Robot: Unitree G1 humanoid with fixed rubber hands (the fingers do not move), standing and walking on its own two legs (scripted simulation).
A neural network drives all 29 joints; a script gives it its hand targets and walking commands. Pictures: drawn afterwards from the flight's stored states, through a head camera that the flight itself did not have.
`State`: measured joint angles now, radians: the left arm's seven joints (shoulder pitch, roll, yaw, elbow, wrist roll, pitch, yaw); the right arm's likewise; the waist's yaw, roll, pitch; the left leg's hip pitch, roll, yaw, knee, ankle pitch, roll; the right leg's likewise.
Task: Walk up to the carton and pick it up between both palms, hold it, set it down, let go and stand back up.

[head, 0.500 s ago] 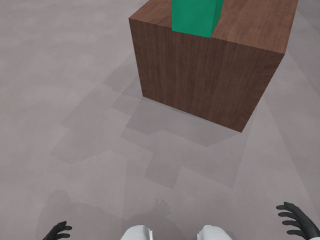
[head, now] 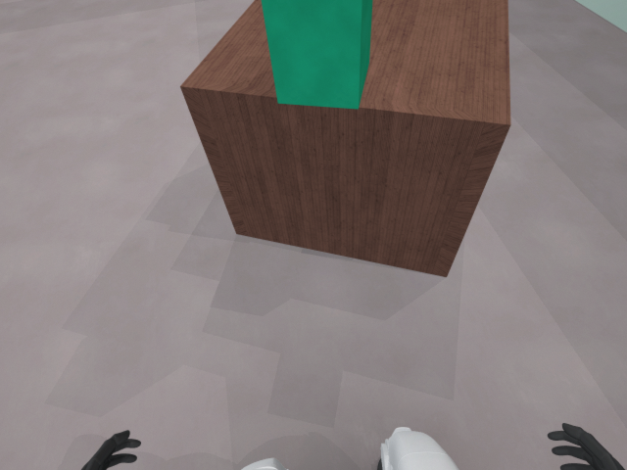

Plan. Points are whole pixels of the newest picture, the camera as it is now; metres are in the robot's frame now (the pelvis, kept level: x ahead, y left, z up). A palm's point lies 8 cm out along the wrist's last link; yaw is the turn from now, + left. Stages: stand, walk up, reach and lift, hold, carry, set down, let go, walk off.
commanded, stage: walk up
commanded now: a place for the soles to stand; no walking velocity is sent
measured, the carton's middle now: (323, 32) +0.98 +0.02 +0.05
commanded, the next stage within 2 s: none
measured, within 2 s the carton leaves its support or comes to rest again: neither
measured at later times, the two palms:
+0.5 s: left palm (76, 408) +0.20 +0.37 -0.08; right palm (555, 430) +0.17 -0.26 -0.08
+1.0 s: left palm (69, 353) +0.29 +0.44 -0.11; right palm (496, 371) +0.25 -0.22 -0.10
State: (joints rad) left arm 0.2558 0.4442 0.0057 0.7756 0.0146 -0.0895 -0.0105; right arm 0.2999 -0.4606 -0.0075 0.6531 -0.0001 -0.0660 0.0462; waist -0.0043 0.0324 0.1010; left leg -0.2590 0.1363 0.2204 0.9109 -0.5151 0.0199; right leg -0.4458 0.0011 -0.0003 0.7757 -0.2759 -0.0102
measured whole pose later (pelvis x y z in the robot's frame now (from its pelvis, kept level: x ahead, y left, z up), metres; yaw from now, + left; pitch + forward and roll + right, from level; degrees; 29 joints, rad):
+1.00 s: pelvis +0.18 +0.12 -0.03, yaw -7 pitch -5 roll -2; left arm 0.32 0.45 0.01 0.81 0.01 -0.10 0.03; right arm 0.29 -0.51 -0.01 0.65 0.00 -0.02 0.05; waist -0.01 0.07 0.10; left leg -0.49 0.07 0.06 1.06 -0.49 0.02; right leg -0.51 0.01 0.05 1.27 -0.49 -0.03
